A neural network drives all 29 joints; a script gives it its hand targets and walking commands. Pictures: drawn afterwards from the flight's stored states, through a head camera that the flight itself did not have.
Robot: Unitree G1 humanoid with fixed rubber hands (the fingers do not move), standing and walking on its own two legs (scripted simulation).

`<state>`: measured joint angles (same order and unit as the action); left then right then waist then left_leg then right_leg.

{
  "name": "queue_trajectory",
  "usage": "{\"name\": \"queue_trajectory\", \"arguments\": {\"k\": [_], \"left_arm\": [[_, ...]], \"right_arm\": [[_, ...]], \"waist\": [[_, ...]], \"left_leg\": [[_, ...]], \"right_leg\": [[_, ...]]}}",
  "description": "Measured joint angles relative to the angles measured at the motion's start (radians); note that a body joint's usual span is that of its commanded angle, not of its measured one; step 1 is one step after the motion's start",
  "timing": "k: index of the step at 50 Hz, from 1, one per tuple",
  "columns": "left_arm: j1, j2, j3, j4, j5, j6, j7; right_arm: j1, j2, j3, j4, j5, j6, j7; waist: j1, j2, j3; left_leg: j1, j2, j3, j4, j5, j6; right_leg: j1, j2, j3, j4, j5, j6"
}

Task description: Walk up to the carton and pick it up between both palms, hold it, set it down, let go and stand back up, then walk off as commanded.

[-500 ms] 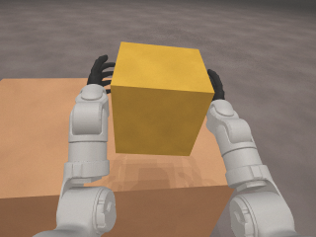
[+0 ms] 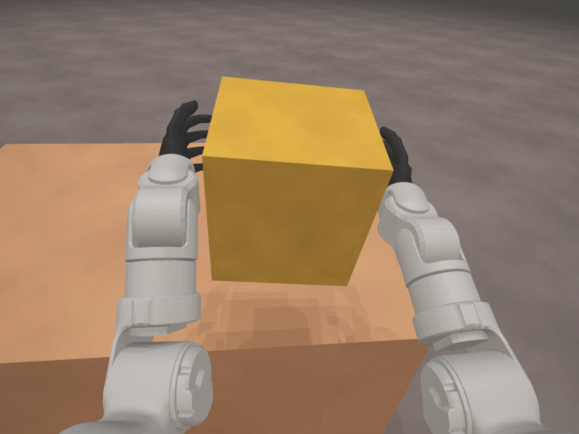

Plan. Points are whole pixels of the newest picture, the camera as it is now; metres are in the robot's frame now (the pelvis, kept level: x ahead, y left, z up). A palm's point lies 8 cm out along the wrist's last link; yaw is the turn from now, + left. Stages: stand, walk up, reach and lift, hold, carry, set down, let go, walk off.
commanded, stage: set down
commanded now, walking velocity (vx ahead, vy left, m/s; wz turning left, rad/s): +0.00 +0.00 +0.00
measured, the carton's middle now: (287, 186) +0.39 +0.00 +0.21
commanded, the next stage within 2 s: none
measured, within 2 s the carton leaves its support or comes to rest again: neither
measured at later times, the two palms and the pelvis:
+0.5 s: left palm (190, 168) +0.42 +0.13 +0.22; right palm (388, 203) +0.38 -0.14 +0.18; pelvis +0.01 +0.00 +0.00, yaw -1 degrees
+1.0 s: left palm (194, 185) +0.43 +0.13 +0.18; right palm (381, 216) +0.39 -0.14 +0.15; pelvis +0.03 +0.01 +0.00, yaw -2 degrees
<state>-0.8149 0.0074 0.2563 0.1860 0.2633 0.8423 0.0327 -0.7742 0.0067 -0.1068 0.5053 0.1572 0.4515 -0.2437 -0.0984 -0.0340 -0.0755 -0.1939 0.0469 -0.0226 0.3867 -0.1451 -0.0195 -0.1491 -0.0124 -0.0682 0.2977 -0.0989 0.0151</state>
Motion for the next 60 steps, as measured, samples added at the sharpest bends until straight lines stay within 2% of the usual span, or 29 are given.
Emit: {"name": "queue_trajectory", "arguments": {"k": [5, 12, 18, 22, 26, 33, 43, 54, 60], "left_arm": [[-0.033, -0.008, 0.039, 0.077, 0.001, -0.06, -0.018], [-0.076, -0.011, 0.065, 0.163, 0.016, -0.195, -0.043], [-0.07, -0.012, 0.11, 0.27, 0.063, -0.275, -0.081], [-0.023, -0.012, 0.105, 0.27, 0.064, -0.313, -0.087], [0.017, -0.012, 0.08, 0.233, 0.065, -0.346, -0.088], [0.018, -0.012, 0.066, 0.209, 0.065, -0.359, -0.092], [0.029, -0.012, 0.106, 0.22, 0.065, -0.361, -0.123], [0.093, -0.012, 0.076, 0.17, 0.065, -0.404, -0.145], [0.064, -0.012, 0.099, 0.214, 0.065, -0.414, -0.162]], "right_arm": [[0.0, 0.0, 0.0, 0.029, 0.0, -0.039, -0.015], [0.0, 0.001, 0.0, 0.099, -0.001, -0.2, -0.029], [0.001, 0.02, 0.0, 0.221, 0.0, -0.294, -0.039], [0.019, 0.033, 0.0, 0.241, 0.0, -0.332, -0.04], [0.043, 0.041, 0.0, 0.214, 0.0, -0.365, -0.04], [0.059, 0.042, 0.0, 0.174, 0.0, -0.383, -0.044], [0.069, 0.064, 0.0, 0.169, 0.0, -0.383, -0.059], [0.143, 0.091, 0.0, 0.054, 0.0, -0.388, -0.071], [0.144, 0.091, 0.0, 0.056, -0.007, -0.387, -0.085]], "waist": [[0.0, 0.0, 0.0], [0.0, 0.0, 0.0], [0.0, 0.0, 0.001], [0.0, 0.0, 0.012], [0.0, 0.0, 0.023], [0.0, 0.0, 0.025], [0.0, 0.0, 0.064], [0.0, 0.0, 0.086], [0.0, 0.0, 0.086]], "left_leg": [[0.0, 0.0, 0.0, 0.0, -0.001, 0.0], [0.005, 0.0, 0.002, 0.0, -0.005, -0.001], [0.03, 0.0, 0.014, -0.005, -0.014, -0.001], [0.038, 0.0, 0.02, -0.006, -0.02, -0.001], [0.04, 0.0, 0.024, -0.006, -0.024, -0.001], [0.041, 0.0, 0.028, -0.006, -0.031, -0.001], [0.05, 0.0, 0.031, -0.006, -0.039, -0.001], [0.05, 0.0, 0.031, -0.006, -0.042, -0.001], [0.05, 0.0, 0.031, -0.006, -0.042, -0.001]], "right_leg": [[0.0, 0.0, 0.0, 0.0, -0.001, 0.0], [0.005, 0.0, 0.002, 0.0, -0.004, -0.001], [0.022, -0.001, 0.014, 0.0, -0.012, -0.001], [0.027, -0.001, 0.019, 0.0, -0.016, -0.001], [0.027, -0.001, 0.023, 0.0, -0.019, -0.001], [0.028, -0.001, 0.026, 0.0, -0.026, 0.0], [0.036, -0.002, 0.029, 0.0, -0.031, 0.002], [0.036, -0.002, 0.029, 0.0, -0.034, 0.005], [0.036, -0.002, 0.029, 0.0, -0.034, 0.005]]}}
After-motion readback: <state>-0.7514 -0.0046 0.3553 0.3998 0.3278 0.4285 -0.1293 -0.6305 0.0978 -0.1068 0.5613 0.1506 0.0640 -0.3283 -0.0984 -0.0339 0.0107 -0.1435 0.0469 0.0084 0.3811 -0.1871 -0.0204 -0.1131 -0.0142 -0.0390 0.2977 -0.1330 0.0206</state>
